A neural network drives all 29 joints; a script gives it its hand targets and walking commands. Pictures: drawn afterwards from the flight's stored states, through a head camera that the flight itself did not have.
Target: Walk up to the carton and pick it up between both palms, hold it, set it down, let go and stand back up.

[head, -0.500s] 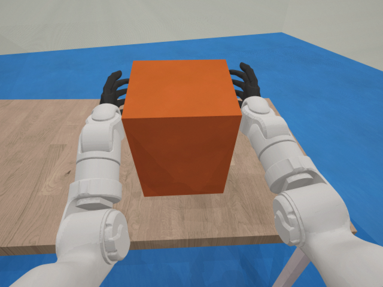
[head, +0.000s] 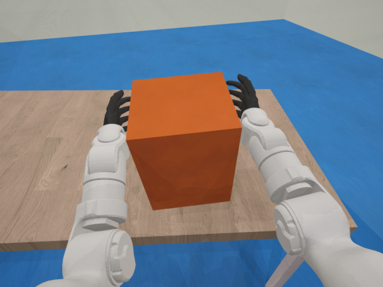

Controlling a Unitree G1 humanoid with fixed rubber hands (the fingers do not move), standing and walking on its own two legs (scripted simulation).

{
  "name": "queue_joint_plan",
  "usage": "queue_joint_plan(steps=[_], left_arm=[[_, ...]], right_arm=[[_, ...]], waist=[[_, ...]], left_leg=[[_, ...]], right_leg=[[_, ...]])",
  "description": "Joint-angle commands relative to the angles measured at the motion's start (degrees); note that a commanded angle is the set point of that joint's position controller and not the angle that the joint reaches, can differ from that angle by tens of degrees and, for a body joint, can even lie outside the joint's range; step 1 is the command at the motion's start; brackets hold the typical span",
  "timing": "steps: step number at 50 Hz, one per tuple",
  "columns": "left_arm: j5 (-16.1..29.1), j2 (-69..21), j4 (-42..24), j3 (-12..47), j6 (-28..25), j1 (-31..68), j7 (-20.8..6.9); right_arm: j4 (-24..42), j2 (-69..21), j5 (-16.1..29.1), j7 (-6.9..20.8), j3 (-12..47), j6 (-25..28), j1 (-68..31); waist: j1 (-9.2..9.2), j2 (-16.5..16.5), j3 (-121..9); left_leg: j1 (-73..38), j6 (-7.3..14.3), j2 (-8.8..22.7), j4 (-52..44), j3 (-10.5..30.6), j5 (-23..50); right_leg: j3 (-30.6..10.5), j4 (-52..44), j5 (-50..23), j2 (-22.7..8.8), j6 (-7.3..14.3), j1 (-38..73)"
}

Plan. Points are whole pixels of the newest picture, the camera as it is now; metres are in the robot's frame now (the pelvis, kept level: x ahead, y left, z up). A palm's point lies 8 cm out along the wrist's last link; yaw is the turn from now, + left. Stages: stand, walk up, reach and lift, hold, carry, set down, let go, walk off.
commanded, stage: set down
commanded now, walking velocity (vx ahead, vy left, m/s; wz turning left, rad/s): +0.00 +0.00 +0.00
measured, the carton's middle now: (185, 145) +0.39 +0.02 +0.12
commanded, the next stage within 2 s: none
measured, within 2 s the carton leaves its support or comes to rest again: neither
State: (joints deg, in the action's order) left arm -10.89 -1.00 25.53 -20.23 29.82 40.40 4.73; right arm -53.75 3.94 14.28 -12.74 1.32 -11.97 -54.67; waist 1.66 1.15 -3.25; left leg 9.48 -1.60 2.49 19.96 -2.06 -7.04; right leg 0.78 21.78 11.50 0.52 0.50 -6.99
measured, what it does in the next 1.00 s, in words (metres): stands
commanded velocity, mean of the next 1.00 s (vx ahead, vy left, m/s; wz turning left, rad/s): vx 0.00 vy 0.00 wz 0.00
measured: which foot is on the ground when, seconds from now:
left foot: down 0.00-1.00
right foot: down 0.00-1.00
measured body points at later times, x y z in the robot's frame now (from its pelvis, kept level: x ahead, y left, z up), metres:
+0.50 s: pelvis +0.00 +0.00 +0.00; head -0.04 +0.01 +0.45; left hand +0.39 +0.16 +0.15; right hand +0.42 -0.12 +0.18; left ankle +0.04 +0.14 -0.75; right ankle +0.01 -0.11 -0.75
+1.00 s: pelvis +0.01 +0.00 +0.00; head -0.03 +0.01 +0.45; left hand +0.38 +0.16 +0.12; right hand +0.42 -0.12 +0.15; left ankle +0.04 +0.14 -0.75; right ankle +0.01 -0.11 -0.75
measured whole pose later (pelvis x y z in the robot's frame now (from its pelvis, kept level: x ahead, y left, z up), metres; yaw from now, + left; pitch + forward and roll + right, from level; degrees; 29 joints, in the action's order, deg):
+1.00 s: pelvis +0.01 +0.00 +0.00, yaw +0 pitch -3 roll +0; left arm -10.9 -4.4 26.8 -20.2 22.2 33.2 6.4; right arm -53.8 2.3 10.5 -10.0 -0.4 -6.5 -47.7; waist 0.8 1.2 -1.9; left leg 9.5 -1.6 2.5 19.9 -2.1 -7.4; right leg 0.8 21.8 11.9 0.5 0.5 -7.0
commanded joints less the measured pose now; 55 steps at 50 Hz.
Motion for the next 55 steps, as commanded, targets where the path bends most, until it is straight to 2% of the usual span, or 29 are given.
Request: queue_joint_plan(steps=[1,2,3,5,7,8,9,12,14,15,17,20,21,26,28,29,31,34,37,38,40,43,44,46,48,49,51,53,55], left_arm=[[0.7,-36.2,-10.6,23.9,-4.3,37.6,-6.7],[0.0,-35.4,-9.8,23.1,-4.5,37.8,-6.7],[-0.7,-35.0,-6.8,22.0,-4.4,38.8,-7.0],[-1.5,-33.8,-6.5,20.0,-3.5,36.5,-6.8],[-1.2,-35.5,-6.8,21.3,-4.6,38.4,-6.6],[0.0,-36.1,-8.2,21.9,-5.5,39.7,-6.5],[0.0,-35.8,-8.4,21.9,-5.8,38.3,-6.4],[-0.2,-35.4,-8.2,21.3,-6.3,36.5,-6.2],[-1.0,-35.8,-5.7,20.6,-6.0,32.4,-6.6],[-0.1,-36.2,-10.0,21.8,-6.5,35.2,-6.5],[0.4,-36.8,-10.5,22.5,-6.8,34.5,-6.1],[-0.4,-35.9,-9.2,22.1,-7.7,36.2,-6.1],[0.3,-36.3,-12.5,23.1,-7.6,35.6,-5.9],[-2.3,-35.4,-5.7,19.8,-8.0,33.4,-5.8],[-1.5,-36.6,-7.5,21.2,-8.6,34.3,-5.8],[-0.2,-37.4,-9.0,22.7,-9.3,35.2,-5.8],[-1.0,-37.3,-8.6,21.7,-9.3,33.1,-5.6],[-1.7,-36.6,-7.1,21.5,-9.8,35.4,-5.7],[-2.7,-35.8,-6.3,19.6,-10.3,31.8,-5.8],[-1.6,-37.0,-8.0,21.0,-10.9,33.0,-5.6],[-1.9,-36.5,-9.5,21.1,-11.6,34.3,-5.4],[-3.3,-36.6,-5.1,19.2,-10.8,30.0,-5.5],[-3.4,-36.5,-6.4,19.3,-11.1,29.1,-5.8],[-2.3,-37.1,-8.2,20.7,-11.9,29.3,-5.6],[-3.4,-36.6,-7.0,20.0,-11.6,28.2,-5.6],[-2.8,-36.4,-7.8,21.1,-11.7,29.6,-5.9],[-2.5,-38.2,-7.7,21.0,-12.3,28.5,-5.9],[-1.3,-38.5,-10.0,23.2,-13.6,29.1,-6.1],[-1.1,-38.3,-10.4,23.8,-14.3,31.0,-5.4]], right_arm=[[18.5,-36.9,-0.1,9.6,14.4,3.3,-35.1],[16.6,-35.8,-0.4,9.9,13.2,3.2,-35.0],[14.5,-35.8,-0.7,10.1,11.9,3.0,-34.2],[14.0,-34.4,-0.9,10.8,11.2,2.8,-34.2],[16.9,-36.1,-1.6,11.1,11.6,3.9,-38.0],[16.1,-36.8,-2.4,10.9,11.6,3.4,-34.6],[15.5,-36.9,-1.6,11.2,11.9,3.4,-34.6],[16.7,-37.8,-1.8,11.4,13.9,3.7,-33.9],[15.5,-36.7,-1.8,11.2,12.6,3.8,-31.6],[18.1,-38.4,-1.2,11.1,14.2,4.2,-32.7],[20.8,-37.9,-0.7,11.2,15.3,4.7,-33.2],[16.7,-36.8,-2.0,11.1,12.9,4.5,-31.0],[16.7,-38.1,-1.8,11.1,13.6,4.5,-29.5],[13.4,-36.6,-3.4,11.9,11.3,4.8,-29.9],[13.6,-37.1,-3.3,12.5,11.5,5.5,-29.0],[14.2,-37.7,-3.7,12.3,11.4,5.8,-30.4],[15.4,-38.1,-3.2,12.3,13.2,5.8,-29.0],[12.2,-36.7,-5.0,12.6,9.8,5.9,-28.9],[14.1,-38.0,-5.8,13.4,11.3,6.2,-28.2],[15.5,-38.6,-5.2,13.1,11.4,6.6,-28.6],[14.0,-38.3,-5.2,12.9,12.2,6.7,-26.7],[14.0,-37.4,-6.7,13.4,10.6,7.3,-26.9],[13.8,-38.1,-6.3,13.3,11.6,7.2,-26.2],[14.9,-38.4,-5.6,13.2,12.8,7.7,-24.6],[16.2,-38.1,-5.6,13.1,12.4,7.8,-25.7],[13.8,-37.4,-6.3,13.0,11.3,7.7,-23.6],[15.1,-38.4,-7.5,13.3,11.4,8.2,-23.8],[17.3,-39.5,-7.2,13.3,12.9,9.0,-24.1],[16.8,-39.0,-7.4,13.4,12.8,9.3,-24.4]], waist=[[-5.84,-2.2,-22.5],[-6.78,-1.9,-21.4],[-5.29,-1.3,-18.9],[-6.85,-2.7,-17.6],[-7.99,-0.8,-19.0],[-6.63,-1.0,-19.8],[-6.98,-3.1,-21.1],[-8.45,-1.4,-21.9],[-7.47,-0.4,-19.3],[-8.76,-1.3,-22.1],[-8.01,-0.8,-24.4],[-6.77,-1.5,-21.7],[-6.79,-1.8,-23.2],[-8.31,-1.2,-16.7],[-8.10,-1.4,-20.0],[-7.43,-1.3,-20.8],[-8.67,-2.2,-20.4],[-6.72,-3.3,-17.6],[-9.50,-0.9,-18.2],[-8.10,-2.0,-20.9],[-8.00,-2.5,-22.9],[-8.55,-1.7,-19.2],[-9.93,-1.8,-19.1],[-9.08,-1.5,-21.6],[-9.42,-2.4,-19.3],[-8.20,-2.5,-17.3],[-7.77,-0.3,-19.6],[-7.25,-2.4,-23.3],[-8.33,-3.4,-23.7]], left_leg=[[-19.1,-0.9,-3.1,-0.4,1.0,16.7],[-18.5,-1.0,-3.2,-1.0,1.0,15.4],[-17.2,-0.8,-2.7,-1.7,0.9,11.2],[-17.1,-0.5,-2.9,-2.7,0.7,10.5],[-15.5,-0.2,-2.9,-3.0,0.6,8.1],[-15.3,0.1,-2.7,-2.7,0.3,8.0],[-16.0,0.0,-3.2,-2.1,0.4,9.7],[-16.1,0.1,-3.1,-2.2,0.1,11.5],[-16.5,-0.5,-3.0,-1.5,0.4,13.9],[-16.6,-0.2,-3.4,-1.4,0.0,14.5],[-18.1,-0.8,-3.2,-0.1,0.1,18.6],[-17.0,-0.7,-3.1,-0.6,0.5,15.3],[-18.1,-0.9,-2.8,-0.7,0.5,16.2],[-14.8,-0.2,-2.8,-2.7,-0.2,9.8],[-15.3,-0.7,-2.4,-2.1,0.3,10.3],[-16.1,-0.7,-2.5,-1.9,0.0,12.0],[-15.7,-0.5,-2.7,-1.2,0.0,14.6],[-14.9,-1.2,-2.7,-2.0,-0.1,10.9],[-13.8,0.0,-3.0,-2.2,-0.4,11.4],[-14.1,-0.5,-2.9,-1.8,-0.3,12.7],[-14.8,-0.4,-3.1,-1.2,-0.7,13.7],[-14.5,-0.1,-2.8,-1.8,-0.4,12.1],[-14.0,0.1,-3.0,-1.8,-1.0,13.0],[-15.8,-0.4,-2.8,-0.6,-0.5,17.3],[-14.7,-0.4,-2.9,-1.0,-0.8,15.0],[-14.2,-0.5,-3.0,-1.0,-1.0,13.1],[-14.7,-0.3,-2.4,-1.1,-0.2,13.2],[-14.6,-0.3,-3.0,-0.7,-0.1,16.1],[-15.2,-1.2,-2.5,0.4,-0.4,18.4]], right_leg=[[4.0,-8.0,-9.5,4.9,-2.2,2.1],[3.8,-8.2,-6.6,4.8,-2.0,1.5],[3.6,-8.5,-4.3,4.4,-2.3,1.4],[4.0,-9.0,-2.8,4.3,-2.0,0.0],[3.7,-8.7,-0.8,4.5,-2.0,-0.7],[3.5,-8.2,-1.1,4.3,-2.2,-0.5],[2.8,-8.4,-2.7,3.8,-2.1,-0.5],[3.1,-7.6,-4.1,3.9,-2.3,-0.2],[3.0,-8.1,-6.0,4.4,-2.3,-0.1],[3.1,-7.8,-5.5,4.1,-2.3,-0.2],[2.9,-7.4,-10.0,4.6,-2.4,0.7],[2.6,-7.6,-6.6,3.9,-2.5,-0.5],[3.2,-7.7,-8.2,3.9,-2.3,-0.1],[2.9,-8.7,-2.2,3.9,-2.0,-0.9],[3.0,-7.7,-1.6,4.3,-1.4,-1.6],[2.9,-8.2,-3.6,4.1,-1.5,-2.1],[2.6,-7.7,-6.7,3.8,-1.8,-0.8],[2.8,-8.2,-3.7,3.8,-1.4,-1.6],[2.4,-7.8,-2.8,3.7,-1.8,-1.2],[2.5,-7.2,-4.8,3.7,-1.7,-0.4],[2.2,-7.0,-6.6,3.6,-1.9,0.2],[2.6,-7.7,-4.7,3.3,-1.8,-0.7],[2.4,-7.9,-5.5,3.3,-1.7,-0.3],[2.1,-7.0,-8.3,3.8,-1.5,0.5],[2.1,-7.5,-5.7,3.9,-1.6,-1.3],[2.3,-7.7,-4.7,3.4,-1.5,-0.5],[2.2,-7.3,-5.0,3.9,-1.4,-0.1],[2.4,-6.9,-8.3,3.6,-1.5,0.0],[2.3,-6.6,-8.8,3.9,-1.1,-0.4]])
